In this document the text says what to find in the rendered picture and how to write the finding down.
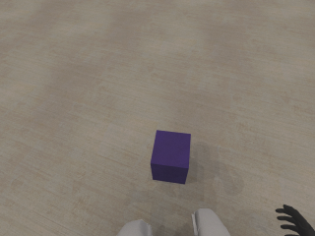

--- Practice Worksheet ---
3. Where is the right robot hand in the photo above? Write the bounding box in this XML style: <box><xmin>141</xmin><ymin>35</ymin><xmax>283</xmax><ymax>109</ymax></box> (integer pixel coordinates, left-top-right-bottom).
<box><xmin>276</xmin><ymin>205</ymin><xmax>315</xmax><ymax>236</ymax></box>

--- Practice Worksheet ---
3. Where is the left robot thigh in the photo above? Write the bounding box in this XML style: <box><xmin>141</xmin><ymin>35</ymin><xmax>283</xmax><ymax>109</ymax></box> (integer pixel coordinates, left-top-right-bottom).
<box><xmin>117</xmin><ymin>220</ymin><xmax>153</xmax><ymax>236</ymax></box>

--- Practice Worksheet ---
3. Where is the right robot thigh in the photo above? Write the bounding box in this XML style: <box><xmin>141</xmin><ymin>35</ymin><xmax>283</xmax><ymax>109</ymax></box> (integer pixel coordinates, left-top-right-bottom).
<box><xmin>191</xmin><ymin>208</ymin><xmax>230</xmax><ymax>236</ymax></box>

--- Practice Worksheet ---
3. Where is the robot thigh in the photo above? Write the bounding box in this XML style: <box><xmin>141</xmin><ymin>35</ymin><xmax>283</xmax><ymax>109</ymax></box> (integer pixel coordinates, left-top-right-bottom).
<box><xmin>117</xmin><ymin>220</ymin><xmax>153</xmax><ymax>236</ymax></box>
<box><xmin>191</xmin><ymin>208</ymin><xmax>230</xmax><ymax>236</ymax></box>

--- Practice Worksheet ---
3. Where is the carton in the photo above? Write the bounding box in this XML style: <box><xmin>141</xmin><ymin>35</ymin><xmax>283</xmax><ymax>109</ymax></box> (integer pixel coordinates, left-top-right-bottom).
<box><xmin>151</xmin><ymin>130</ymin><xmax>191</xmax><ymax>185</ymax></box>

